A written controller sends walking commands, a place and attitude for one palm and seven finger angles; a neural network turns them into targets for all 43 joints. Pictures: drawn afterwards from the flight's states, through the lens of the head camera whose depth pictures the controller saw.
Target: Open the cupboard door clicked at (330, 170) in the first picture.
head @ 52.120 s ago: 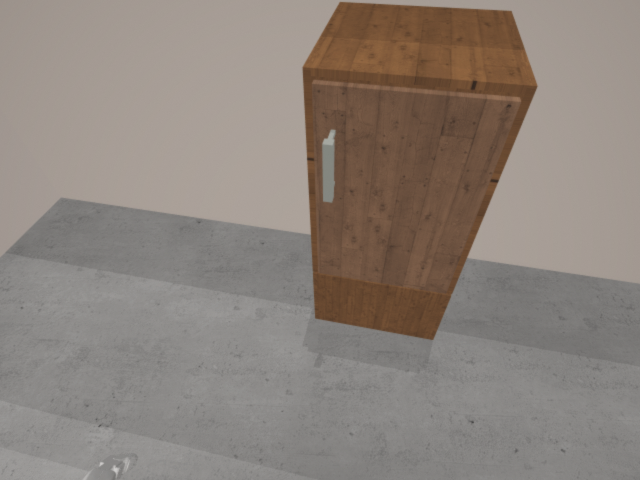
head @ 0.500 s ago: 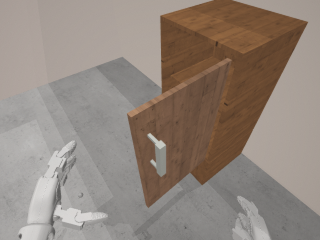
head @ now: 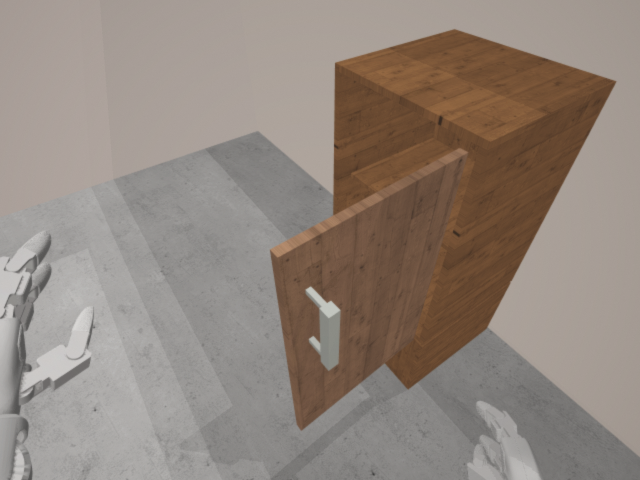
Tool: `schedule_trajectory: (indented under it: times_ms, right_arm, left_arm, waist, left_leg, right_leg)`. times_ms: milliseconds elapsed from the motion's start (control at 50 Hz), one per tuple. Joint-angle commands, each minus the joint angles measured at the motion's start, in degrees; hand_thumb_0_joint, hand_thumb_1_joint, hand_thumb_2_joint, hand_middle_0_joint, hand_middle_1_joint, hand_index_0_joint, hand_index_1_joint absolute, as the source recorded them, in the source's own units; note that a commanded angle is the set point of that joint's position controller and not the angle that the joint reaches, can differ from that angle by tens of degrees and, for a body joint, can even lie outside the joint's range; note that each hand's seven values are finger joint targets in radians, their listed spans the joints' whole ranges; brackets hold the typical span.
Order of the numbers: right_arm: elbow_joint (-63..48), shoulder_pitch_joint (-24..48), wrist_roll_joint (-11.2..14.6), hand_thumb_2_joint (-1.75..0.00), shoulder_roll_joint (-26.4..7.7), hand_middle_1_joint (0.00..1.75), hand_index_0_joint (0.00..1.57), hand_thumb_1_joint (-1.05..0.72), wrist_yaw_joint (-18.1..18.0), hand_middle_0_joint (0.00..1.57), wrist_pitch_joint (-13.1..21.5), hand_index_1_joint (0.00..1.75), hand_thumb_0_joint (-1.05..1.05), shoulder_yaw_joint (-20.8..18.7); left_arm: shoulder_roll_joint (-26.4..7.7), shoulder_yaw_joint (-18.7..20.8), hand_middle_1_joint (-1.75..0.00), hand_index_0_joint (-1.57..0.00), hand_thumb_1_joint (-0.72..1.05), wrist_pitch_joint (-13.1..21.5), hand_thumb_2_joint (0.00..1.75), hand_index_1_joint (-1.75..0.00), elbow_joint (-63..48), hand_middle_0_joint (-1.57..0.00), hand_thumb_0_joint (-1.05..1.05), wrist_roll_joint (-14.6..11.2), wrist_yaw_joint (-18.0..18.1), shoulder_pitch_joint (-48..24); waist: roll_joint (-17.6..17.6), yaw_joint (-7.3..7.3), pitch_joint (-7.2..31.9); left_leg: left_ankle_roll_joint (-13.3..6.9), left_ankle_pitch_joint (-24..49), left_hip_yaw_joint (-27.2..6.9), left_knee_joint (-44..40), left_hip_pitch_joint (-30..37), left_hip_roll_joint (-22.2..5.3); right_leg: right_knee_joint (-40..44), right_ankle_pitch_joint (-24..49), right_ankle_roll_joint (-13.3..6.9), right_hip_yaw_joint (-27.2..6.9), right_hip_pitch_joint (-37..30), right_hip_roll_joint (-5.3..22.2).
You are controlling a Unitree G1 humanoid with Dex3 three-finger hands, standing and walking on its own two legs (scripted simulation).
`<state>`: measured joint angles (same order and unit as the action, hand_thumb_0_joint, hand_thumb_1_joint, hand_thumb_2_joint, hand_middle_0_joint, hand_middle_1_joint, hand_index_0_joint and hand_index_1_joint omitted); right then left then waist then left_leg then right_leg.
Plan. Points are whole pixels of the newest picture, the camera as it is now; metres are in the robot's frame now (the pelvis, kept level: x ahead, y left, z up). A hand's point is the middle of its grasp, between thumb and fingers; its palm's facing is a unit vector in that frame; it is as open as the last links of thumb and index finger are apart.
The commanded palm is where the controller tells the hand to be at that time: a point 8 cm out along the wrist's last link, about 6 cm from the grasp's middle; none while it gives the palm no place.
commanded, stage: draw the hand back to the body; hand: left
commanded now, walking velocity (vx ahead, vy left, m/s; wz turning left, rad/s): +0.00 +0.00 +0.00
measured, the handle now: (321, 329) +0.35 +0.05 -0.04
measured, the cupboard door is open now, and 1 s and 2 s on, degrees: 93 93 93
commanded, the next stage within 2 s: step back with the hand held close in 0.38 s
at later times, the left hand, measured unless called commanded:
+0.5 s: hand (80, 354) +0.17 +0.25 +0.16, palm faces +0.47 -0.78 -0.42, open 7.4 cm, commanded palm +0.13 +0.28 +0.17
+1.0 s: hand (40, 384) +0.14 +0.27 +0.16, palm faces +0.41 -0.75 -0.53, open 7.4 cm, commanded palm +0.08 +0.30 +0.17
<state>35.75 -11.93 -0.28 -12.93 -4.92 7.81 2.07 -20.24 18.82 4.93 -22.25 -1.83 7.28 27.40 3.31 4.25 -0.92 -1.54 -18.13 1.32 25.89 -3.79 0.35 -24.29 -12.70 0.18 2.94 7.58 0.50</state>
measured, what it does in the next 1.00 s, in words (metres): shifts its weight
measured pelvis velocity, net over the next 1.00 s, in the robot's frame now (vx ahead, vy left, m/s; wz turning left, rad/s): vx -0.06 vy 0.00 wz -0.02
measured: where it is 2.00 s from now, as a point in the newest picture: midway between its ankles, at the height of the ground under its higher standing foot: outside the picture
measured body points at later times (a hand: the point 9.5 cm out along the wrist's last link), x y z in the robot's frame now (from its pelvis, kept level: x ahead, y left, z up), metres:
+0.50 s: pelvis -0.01 -0.02 +0.00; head -0.04 -0.04 +0.45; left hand +0.14 +0.29 +0.18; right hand +0.17 -0.24 -0.08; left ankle -0.04 +0.10 -0.74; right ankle +0.01 -0.12 -0.74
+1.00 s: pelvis -0.06 +0.00 +0.00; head -0.05 +0.00 +0.44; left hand +0.11 +0.30 +0.19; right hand +0.12 -0.24 -0.08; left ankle -0.04 +0.10 -0.74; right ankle +0.01 -0.12 -0.74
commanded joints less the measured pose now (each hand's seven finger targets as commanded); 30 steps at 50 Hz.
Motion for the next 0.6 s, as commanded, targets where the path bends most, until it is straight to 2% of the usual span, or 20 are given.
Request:
schedule_trajectory:
  times_ms: [0,20,60,80,160,200,220,240,260,300,340,460,480,500,520,540,560,580]
  right_arm:
    - [-7.79,6.65,-0.11,-0.90,-5.83,0.30,0.20,-0.90,-0.51,0.20,3.38,0.30,0.00,-2.38]
    - [-7.79,6.56,-0.10,-0.90,-6.03,0.30,0.20,-0.90,-0.27,0.20,3.26,0.30,0.00,-2.55]
    - [-7.48,6.86,0.07,-0.90,-6.55,0.30,0.20,-0.90,0.00,0.20,2.94,0.30,0.00,-2.83]
    - [-7.67,6.78,0.05,-0.90,-6.56,0.30,0.20,-0.90,0.11,0.20,2.83,0.30,0.00,-2.89]
    - [-7.72,7.53,-0.08,-0.90,-6.78,0.30,0.20,-0.90,-0.14,0.20,2.38,0.30,0.00,-3.20]
    - [-7.97,7.77,-0.13,-0.90,-6.19,0.30,0.20,-0.90,-0.21,0.20,2.45,0.30,0.00,-3.05]
    - [-7.98,7.85,-0.21,-0.90,-6.13,0.30,0.20,-0.90,-0.20,0.20,2.55,0.30,0.00,-3.01]
    - [-7.87,7.99,-0.24,-0.90,-6.02,0.30,0.20,-0.90,-0.28,0.20,2.70,0.30,0.00,-3.03]
    - [-7.66,8.14,-0.20,-0.90,-6.22,0.30,0.20,-0.90,-0.38,0.20,2.82,0.30,0.00,-2.91]
    - [-7.43,8.10,-0.24,-0.90,-5.84,0.30,0.20,-0.90,-0.34,0.20,3.15,0.30,0.00,-2.75]
    - [-7.26,8.13,-0.24,-0.90,-5.78,0.30,0.20,-0.90,-0.41,0.20,3.43,0.30,0.00,-2.82]
    - [-6.67,8.36,-0.14,-0.90,-6.12,0.30,0.20,-0.90,-0.52,0.20,3.05,0.30,0.00,-3.20]
    - [-7.08,9.23,-0.02,-0.90,-6.01,0.30,0.20,-0.90,-0.47,0.20,3.39,0.30,0.00,-3.05]
    - [-9.01,7.74,0.61,-0.90,-7.19,0.30,0.20,-0.90,-0.63,0.20,2.24,0.30,0.00,-2.85]
    - [-8.04,7.50,0.16,-0.90,-6.56,0.30,0.20,-0.90,-0.52,0.20,1.30,0.30,0.00,-3.21]
    - [-8.36,7.97,0.04,-0.90,-6.54,0.30,0.20,-0.90,-0.21,0.20,0.75,0.30,0.00,-3.37]
    - [-8.51,8.10,-0.13,-0.90,-6.76,0.30,0.20,-0.90,-0.21,0.20,0.37,0.30,0.00,-3.42]
    - [-8.85,7.96,-0.07,-0.90,-6.80,0.30,0.20,-0.90,-0.26,0.20,0.16,0.30,0.00,-3.40]
  left_arm:
    - [-9.57,7.69,-0.30,-0.20,0.90,4.52,0.90,-0.30,-11.63,-0.20,0.00,-0.28,0.89,-5.33]
    - [-8.21,6.40,-0.30,-0.20,0.90,4.38,0.90,-0.30,-10.88,-0.20,0.00,-0.41,0.56,-4.88]
    - [-7.15,5.11,-0.30,-0.20,0.90,3.93,0.90,-0.30,-8.50,-0.20,0.00,-0.49,0.11,-4.67]
    - [-6.89,4.68,-0.30,-0.20,0.90,4.02,0.90,-0.30,-9.23,-0.20,0.00,-0.52,0.00,-5.09]
    - [-10.04,7.29,-0.30,-0.20,0.90,4.15,0.90,-0.30,-9.81,-0.20,0.00,-0.48,0.24,-5.19]
    - [-9.96,7.33,-0.30,-0.20,0.90,4.53,0.90,-0.30,-11.37,-0.20,0.00,-0.45,0.25,-5.34]
    - [-10.22,7.61,-0.30,-0.20,0.90,4.70,0.90,-0.30,-12.08,-0.20,0.00,-0.45,0.30,-5.54]
    - [-10.55,7.77,-0.30,-0.20,0.90,4.85,0.90,-0.30,-12.85,-0.20,0.00,-0.35,0.36,-5.64]
    - [-11.47,8.22,-0.30,-0.20,0.90,4.79,0.90,-0.30,-13.17,-0.20,0.00,-0.14,0.53,-6.34]
    - [-10.60,7.54,-0.30,-0.20,0.90,4.88,0.90,-0.30,-12.98,-0.20,0.00,-0.13,0.64,-6.36]
    - [-9.99,7.23,-0.30,-0.20,0.90,4.88,0.90,-0.30,-11.68,-0.20,0.00,-0.23,0.63,-5.75]
    - [-9.40,6.88,-0.30,-0.20,0.90,4.61,0.90,-0.30,-8.17,-0.20,0.00,-0.60,0.08,-5.49]
    - [-10.14,6.20,-0.30,-0.20,0.90,5.40,0.90,-0.30,-13.91,-0.20,0.00,-0.57,0.11,-11.93]
    - [-16.50,13.46,-0.30,-0.20,0.90,7.45,0.90,-0.30,-12.91,-0.20,0.00,-0.34,0.68,-13.12]
    - [-12.14,10.46,-0.30,-0.20,0.90,7.42,0.90,-0.30,-8.00,-0.20,0.00,-0.23,0.00,-6.59]
    - [-11.34,9.43,-0.30,-0.20,0.90,7.08,0.90,-0.30,-7.66,-0.20,0.00,-0.12,-0.21,-4.32]
    - [-11.71,9.85,-0.30,-0.20,0.90,7.66,0.90,-0.30,-9.31,-0.20,0.00,-0.07,-0.20,-4.06]
    - [-11.42,9.27,-0.30,-0.20,0.90,8.16,0.90,-0.30,-10.73,-0.20,0.00,-0.06,-0.18,-3.44]
  waist:
    - [2.53,-0.33,3.09]
    - [0.95,-0.51,2.76]
    - [0.48,-0.61,0.48]
    - [0.04,-0.76,0.97]
    - [-0.54,0.03,3.01]
    - [-0.33,0.10,4.20]
    - [-0.13,0.07,4.37]
    - [1.57,0.14,5.24]
    - [3.01,0.15,4.67]
    - [2.93,-0.09,3.23]
    - [0.90,-0.16,1.86]
    - [-1.13,-0.11,-0.31]
    - [0.79,-0.62,1.91]
    - [-2.77,-3.15,-3.19]
    - [-5.54,-3.23,-1.90]
    - [-6.77,-3.17,-1.95]
    - [-4.32,-3.17,-0.39]
    - [-4.22,-3.34,1.94]
  left_leg:
    - [1.61,21.06,-1.11,-5.51,-3.87,-2.04]
    - [1.60,21.59,-1.15,-5.76,-3.43,-2.24]
    - [1.44,19.55,-1.17,-6.38,-4.02,-2.34]
    - [1.27,19.51,-1.17,-6.54,-3.85,-2.31]
    - [0.90,17.08,-1.08,-7.00,-3.34,-1.94]
    - [0.74,17.16,-0.86,-6.86,-3.04,-1.70]
    - [0.77,17.15,-0.92,-6.84,-2.97,-1.59]
    - [0.75,17.10,-0.61,-6.71,-2.44,-1.46]
    - [0.90,17.08,-0.72,-6.61,-2.73,-1.38]
    - [1.02,16.06,-0.93,-7.03,-2.99,-1.44]
    - [0.78,15.41,-0.83,-7.15,-3.24,-1.41]
    - [0.40,12.53,-0.51,-7.30,-3.23,-1.44]
    - [0.25,12.25,-0.61,-7.18,-2.03,-1.18]
    - [-0.59,7.36,-1.80,-4.69,-7.15,-1.80]
    - [-0.77,6.24,-2.05,-2.62,-6.24,-1.41]
    - [-0.78,6.46,-1.65,-1.46,-5.43,-1.15]
    - [-0.64,7.83,-1.27,-1.28,-5.83,-1.05]
    - [-0.35,8.92,-1.40,-1.32,-6.09,-1.25]
  right_leg:
    - [3.42,11.21,-1.45,-0.57,-5.73,-0.02]
    - [3.67,11.31,-1.29,-0.36,-5.44,-0.08]
    - [4.61,10.04,-1.35,-0.47,-4.82,-0.19]
    - [4.43,10.19,-1.25,-0.47,-5.10,-0.13]
    - [4.88,9.37,-1.39,-0.90,-6.63,-0.25]
    - [4.85,9.86,-1.35,-1.13,-7.26,-0.20]
    - [5.00,10.04,-1.37,-1.28,-7.38,-0.18]
    - [5.13,10.21,-1.37,-1.52,-7.63,-0.09]
    - [5.28,10.20,-1.53,-1.58,-7.66,-0.14]
    - [5.56,8.96,-1.48,-1.44,-6.77,-0.20]
    - [6.07,8.50,-1.38,-1.36,-6.12,-0.26]
    - [7.72,5.51,-1.26,-1.90,-4.56,-0.28]
    - [7.71,5.30,-1.12,-2.35,-4.92,-0.08]
    - [10.67,5.38,-1.07,-7.71,2.50,2.26]
    - [11.91,3.46,-1.22,-8.45,4.01,3.74]
    - [12.95,2.96,-1.37,-9.29,5.71,4.42]
    - [12.15,5.06,-1.71,-8.79,4.98,5.00]
    - [10.70,6.45,-1.75,-7.98,3.76,5.29]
